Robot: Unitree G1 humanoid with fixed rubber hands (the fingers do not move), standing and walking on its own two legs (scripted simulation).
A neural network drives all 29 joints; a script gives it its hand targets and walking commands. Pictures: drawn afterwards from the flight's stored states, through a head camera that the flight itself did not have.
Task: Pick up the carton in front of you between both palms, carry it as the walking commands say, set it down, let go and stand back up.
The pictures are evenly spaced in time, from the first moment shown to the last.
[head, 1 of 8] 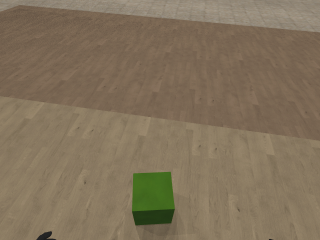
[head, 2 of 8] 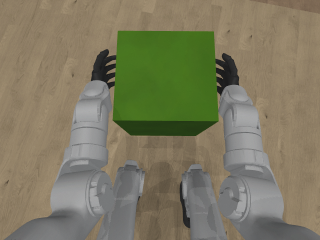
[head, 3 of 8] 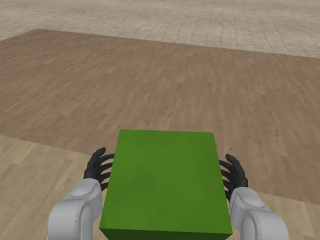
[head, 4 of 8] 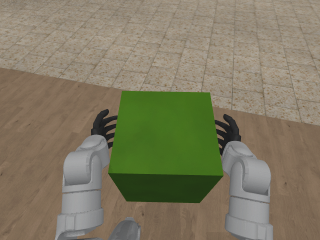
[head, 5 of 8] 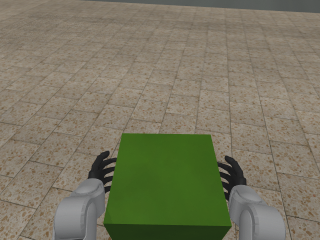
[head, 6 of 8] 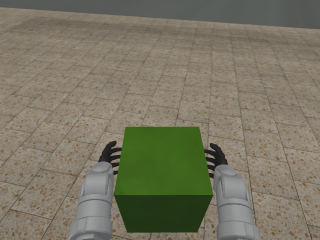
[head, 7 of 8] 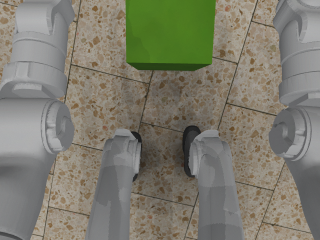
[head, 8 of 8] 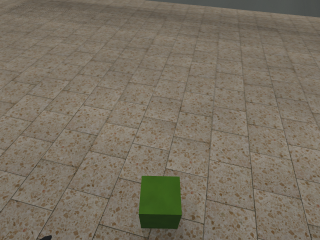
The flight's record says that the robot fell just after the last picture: no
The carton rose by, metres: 0.68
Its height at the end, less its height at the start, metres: -0.28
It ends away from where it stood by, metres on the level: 5.76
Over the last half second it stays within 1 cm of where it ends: yes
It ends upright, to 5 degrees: yes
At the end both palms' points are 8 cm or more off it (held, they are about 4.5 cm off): yes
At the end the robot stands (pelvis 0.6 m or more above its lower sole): yes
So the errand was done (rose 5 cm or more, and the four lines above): yes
